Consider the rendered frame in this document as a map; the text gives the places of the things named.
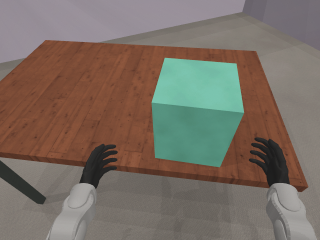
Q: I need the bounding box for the table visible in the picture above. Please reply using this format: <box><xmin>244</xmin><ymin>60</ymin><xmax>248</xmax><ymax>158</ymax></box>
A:
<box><xmin>0</xmin><ymin>40</ymin><xmax>309</xmax><ymax>205</ymax></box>

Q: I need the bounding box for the robot left forearm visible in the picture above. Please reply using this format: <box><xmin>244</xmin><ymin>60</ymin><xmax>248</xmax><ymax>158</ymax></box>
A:
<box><xmin>45</xmin><ymin>183</ymin><xmax>97</xmax><ymax>240</ymax></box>

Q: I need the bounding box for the left robot hand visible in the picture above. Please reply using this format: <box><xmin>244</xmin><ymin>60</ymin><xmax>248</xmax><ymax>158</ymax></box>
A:
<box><xmin>79</xmin><ymin>144</ymin><xmax>118</xmax><ymax>189</ymax></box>

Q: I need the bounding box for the right robot hand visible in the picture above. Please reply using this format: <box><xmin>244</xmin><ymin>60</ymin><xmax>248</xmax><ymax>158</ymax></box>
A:
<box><xmin>249</xmin><ymin>137</ymin><xmax>290</xmax><ymax>187</ymax></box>

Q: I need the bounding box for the robot right forearm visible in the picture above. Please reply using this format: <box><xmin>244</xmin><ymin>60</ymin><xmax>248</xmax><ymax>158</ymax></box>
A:
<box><xmin>265</xmin><ymin>183</ymin><xmax>317</xmax><ymax>240</ymax></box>

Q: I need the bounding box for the carton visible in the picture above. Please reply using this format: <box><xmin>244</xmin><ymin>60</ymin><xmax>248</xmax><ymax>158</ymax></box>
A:
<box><xmin>151</xmin><ymin>58</ymin><xmax>244</xmax><ymax>167</ymax></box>

